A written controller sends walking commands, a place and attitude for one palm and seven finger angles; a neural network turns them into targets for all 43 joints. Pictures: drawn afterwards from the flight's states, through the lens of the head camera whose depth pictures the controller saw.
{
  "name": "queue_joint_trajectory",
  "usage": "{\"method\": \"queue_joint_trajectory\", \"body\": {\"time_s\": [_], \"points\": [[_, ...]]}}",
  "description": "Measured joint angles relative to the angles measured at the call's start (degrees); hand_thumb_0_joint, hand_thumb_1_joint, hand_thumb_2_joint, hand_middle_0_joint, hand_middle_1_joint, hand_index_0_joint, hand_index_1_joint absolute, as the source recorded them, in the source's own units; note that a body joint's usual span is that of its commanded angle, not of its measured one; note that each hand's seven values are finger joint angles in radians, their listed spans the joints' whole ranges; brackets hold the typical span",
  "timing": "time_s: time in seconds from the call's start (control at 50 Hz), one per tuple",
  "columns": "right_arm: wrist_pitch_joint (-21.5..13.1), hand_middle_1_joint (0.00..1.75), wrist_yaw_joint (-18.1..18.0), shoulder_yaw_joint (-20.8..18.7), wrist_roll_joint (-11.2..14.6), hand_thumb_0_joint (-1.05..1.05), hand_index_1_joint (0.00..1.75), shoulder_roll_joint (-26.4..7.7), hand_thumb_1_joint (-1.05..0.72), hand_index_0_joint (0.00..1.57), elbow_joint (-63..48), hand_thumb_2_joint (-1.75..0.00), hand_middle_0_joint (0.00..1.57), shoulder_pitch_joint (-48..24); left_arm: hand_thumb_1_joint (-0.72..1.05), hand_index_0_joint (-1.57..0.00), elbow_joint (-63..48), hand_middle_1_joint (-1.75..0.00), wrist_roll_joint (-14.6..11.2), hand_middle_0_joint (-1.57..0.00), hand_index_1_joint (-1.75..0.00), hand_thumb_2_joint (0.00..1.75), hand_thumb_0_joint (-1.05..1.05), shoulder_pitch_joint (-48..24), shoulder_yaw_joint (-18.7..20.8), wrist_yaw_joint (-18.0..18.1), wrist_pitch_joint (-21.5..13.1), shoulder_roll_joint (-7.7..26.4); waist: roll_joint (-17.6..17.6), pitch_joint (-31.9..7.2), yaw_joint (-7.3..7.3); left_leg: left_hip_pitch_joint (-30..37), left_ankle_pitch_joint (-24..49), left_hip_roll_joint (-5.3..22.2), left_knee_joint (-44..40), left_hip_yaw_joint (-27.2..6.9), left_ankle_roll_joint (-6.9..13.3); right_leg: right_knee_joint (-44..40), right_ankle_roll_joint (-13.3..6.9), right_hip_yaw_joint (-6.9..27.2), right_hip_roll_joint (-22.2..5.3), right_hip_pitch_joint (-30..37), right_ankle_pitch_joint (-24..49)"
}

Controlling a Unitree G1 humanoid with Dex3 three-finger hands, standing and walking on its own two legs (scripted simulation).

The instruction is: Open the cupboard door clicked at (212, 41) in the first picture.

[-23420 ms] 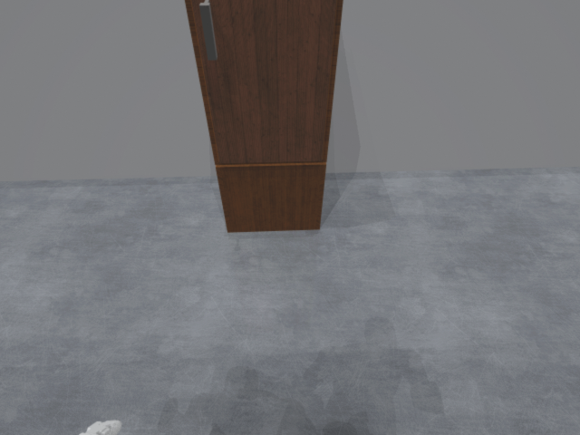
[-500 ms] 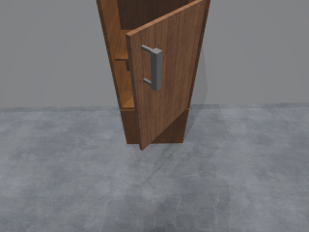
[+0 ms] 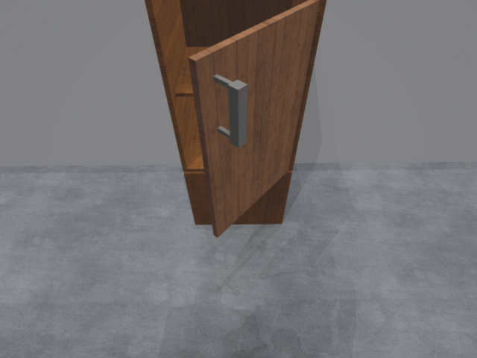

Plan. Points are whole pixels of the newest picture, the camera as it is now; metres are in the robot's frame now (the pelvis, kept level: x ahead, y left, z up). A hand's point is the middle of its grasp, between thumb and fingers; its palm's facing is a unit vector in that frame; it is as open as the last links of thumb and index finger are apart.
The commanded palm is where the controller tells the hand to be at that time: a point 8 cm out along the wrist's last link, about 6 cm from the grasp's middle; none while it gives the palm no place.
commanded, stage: look to check the result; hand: left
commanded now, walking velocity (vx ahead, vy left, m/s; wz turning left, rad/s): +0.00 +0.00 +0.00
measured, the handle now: (229, 111) +0.53 +0.05 +0.13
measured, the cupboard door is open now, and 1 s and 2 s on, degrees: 48 48 48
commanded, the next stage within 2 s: walk to a spot facing it in 0.30 s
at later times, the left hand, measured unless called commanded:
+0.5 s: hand out of the picture +0.01 +0.16 -0.17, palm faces +0.05 -0.98 -0.18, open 7.4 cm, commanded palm none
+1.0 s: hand out of the picture +0.09 +0.16 -0.17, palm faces -0.15 -0.94 -0.30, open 7.4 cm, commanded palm none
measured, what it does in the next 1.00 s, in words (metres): lifts its left foot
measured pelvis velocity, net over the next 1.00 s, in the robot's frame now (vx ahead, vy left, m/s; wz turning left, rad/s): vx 0.00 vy -0.04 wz -0.24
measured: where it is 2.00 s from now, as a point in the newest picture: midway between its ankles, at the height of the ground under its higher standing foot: outside the picture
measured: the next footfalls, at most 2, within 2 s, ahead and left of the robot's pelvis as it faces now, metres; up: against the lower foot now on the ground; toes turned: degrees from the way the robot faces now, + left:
left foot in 1.40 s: +0.14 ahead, +0.08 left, +0.00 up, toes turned -30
right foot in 1.82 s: +0.00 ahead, -0.14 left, +0.00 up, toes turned -49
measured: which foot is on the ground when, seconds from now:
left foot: down 0.00-0.90, up 0.92-1.00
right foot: down 0.00-1.00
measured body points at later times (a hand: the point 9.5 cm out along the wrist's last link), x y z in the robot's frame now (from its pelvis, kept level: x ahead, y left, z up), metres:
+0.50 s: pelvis +0.01 +0.00 +0.00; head +0.02 -0.01 +0.45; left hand +0.00 +0.21 -0.16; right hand +0.00 -0.22 -0.17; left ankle +0.01 +0.11 -0.74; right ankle -0.01 -0.11 -0.74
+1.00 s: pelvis +0.00 -0.04 -0.01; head +0.04 -0.08 +0.43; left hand +0.10 +0.21 -0.14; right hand +0.00 -0.30 -0.18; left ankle -0.01 +0.11 -0.68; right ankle -0.04 -0.11 -0.74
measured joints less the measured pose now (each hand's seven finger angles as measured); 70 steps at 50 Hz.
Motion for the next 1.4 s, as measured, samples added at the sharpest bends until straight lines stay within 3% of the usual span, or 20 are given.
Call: {"method": "queue_joint_trajectory", "body": {"time_s": [0.48,0.72,0.82,0.86,0.9,0.96,1.0,1.06,1.3,1.36,1.4], "points": [[-0.01,0.3,-0.26,0.19,-0.02,0.01,0.3,-0.16,-0.91,0.2,0.51,-0.9,0.2,-0.51,0.91,-0.2,-0.33,-0.3,-0.06,-0.2,-0.3,0.9,0.01,-0.34,0.14,-0.06,0.0,0.36,-0.37,0.2,0.26,1.38,-0.44,0.32,-0.78,-0.1,-0.25,-1.17,-0.22,-0.1,0.33,1.53,-0.23],[1.38,0.3,-0.78,-2.1,-0.25,0.0,0.3,-1.3,-0.91,0.2,-3.93,-0.9,0.2,-2.4,0.91,-0.2,-3.53,-0.3,0.55,-0.2,-0.3,0.9,0.01,-1.12,3.01,-1.37,3.03,2.24,-1.15,2.01,0.62,-2.46,-4.2,2.31,5.7,5.29,-0.18,6.83,-0.36,5.19,2.15,-5.19,-2.36],[1.15,0.3,-0.79,-2.77,-0.8,0.0,0.3,-2.59,-0.91,0.2,-6.22,-0.9,0.2,-2.62,0.91,-0.2,-6.13,-0.3,0.79,-0.2,-0.3,0.9,0.01,-2.79,4.08,-2.02,3.96,3.85,-0.65,2.74,1.05,-2.36,-5.07,3.7,6.55,8.34,-0.62,20.34,-0.03,3.33,1.66,-10.08,-11.55],[1.27,0.3,-0.67,-2.96,-0.95,0.0,0.3,-3.43,-0.9,0.2,-6.89,-0.9,0.2,-2.71,0.91,-0.2,-7.34,-0.3,0.75,-0.2,-0.3,0.9,0.01,-3.32,4.23,-2.26,3.62,4.09,0.52,2.83,1.18,-2.43,-5.52,4.87,7.23,9.05,-1.42,19.08,0.12,2.15,1.45,-9.32,-10.78],[1.7,0.3,-0.46,-3.14,-0.58,0.0,0.3,-3.92,-0.9,0.21,-7.67,-0.9,0.2,-2.64,0.91,-0.2,-8.91,-0.3,0.92,-0.2,-0.3,0.9,0.01,-3.03,4.27,-2.37,2.44,4.86,0.51,2.17,1.39,-4.42,-7.33,5.61,11.15,9.69,-2.13,11.69,-0.53,2.49,1.19,-6.75,-6.23],[3.01,0.3,0.06,-3.91,-0.07,0.01,0.3,-5.08,-0.91,0.2,-7.99,-0.9,0.2,-4.92,0.91,-0.2,-9.56,-0.3,0.93,-0.2,-0.3,0.9,0.01,-3.87,4.07,-1.5,1.59,4.61,1.66,3.34,1.32,-10.45,-15.16,4.93,27.03,5.02,-2.34,12.0,-3.08,2.92,3.03,-7.08,-6.84],[3.28,0.3,0.29,-4.16,0.01,0.01,0.3,-5.4,-0.91,0.2,-8.59,-0.9,0.2,-6.47,0.91,-0.2,-10.0,-0.3,0.9,-0.2,-0.3,0.9,0.01,-3.69,3.93,-0.98,1.58,4.36,1.19,3.77,1.48,-13.46,-14.9,4.08,34.19,3.83,-2.71,9.82,-3.65,4.14,3.53,-6.38,-5.17],[3.07,0.3,0.47,-4.19,0.19,0.01,0.3,-5.49,-0.91,0.2,-10.14,-0.9,0.2,-8.5,0.91,-0.2,-10.27,-0.3,0.82,-0.2,-0.3,0.9,0.01,-2.91,3.6,-0.62,1.59,4.0,0.02,3.87,1.59,-15.82,-13.01,3.57,37.46,3.18,-3.47,6.3,-3.89,6.62,3.98,-5.24,-2.87],[2.6,0.3,0.36,-3.6,0.99,0.01,0.3,-4.03,-0.91,0.2,-14.19,-0.9,0.2,-13.74,0.91,-0.2,-11.91,-0.3,1.28,-0.2,-0.3,0.9,0.01,-0.84,3.46,-0.78,1.95,3.48,-2.24,3.93,3.11,-14.58,-13.04,1.76,27.1,0.77,-3.93,3.17,-2.54,14.74,6.33,-4.0,-1.32],[1.9,0.3,0.31,-3.14,1.27,0.01,0.3,-3.28,-0.91,0.2,-15.04,-0.9,0.2,-13.66,0.91,-0.2,-12.15,-0.3,1.25,-0.2,-0.3,0.9,0.01,-0.71,3.84,-0.72,2.42,4.35,-3.26,3.71,3.17,-11.59,-11.04,0.89,18.76,0.77,-3.49,4.47,-1.51,16.62,6.83,-4.61,-2.2],[0.86,0.3,0.29,-2.58,1.19,0.01,0.3,-3.41,-0.91,0.2,-15.95,-0.9,0.2,-12.41,0.91,-0.2,-12.45,-0.3,0.86,-0.2,-0.3,0.9,0.01,-0.13,4.01,-0.78,2.88,4.84,-2.54,2.53,2.63,-7.39,-4.38,2.04,8.25,0.39,-2.35,7.57,-0.66,17.07,8.4,-6.19,-3.89]]}}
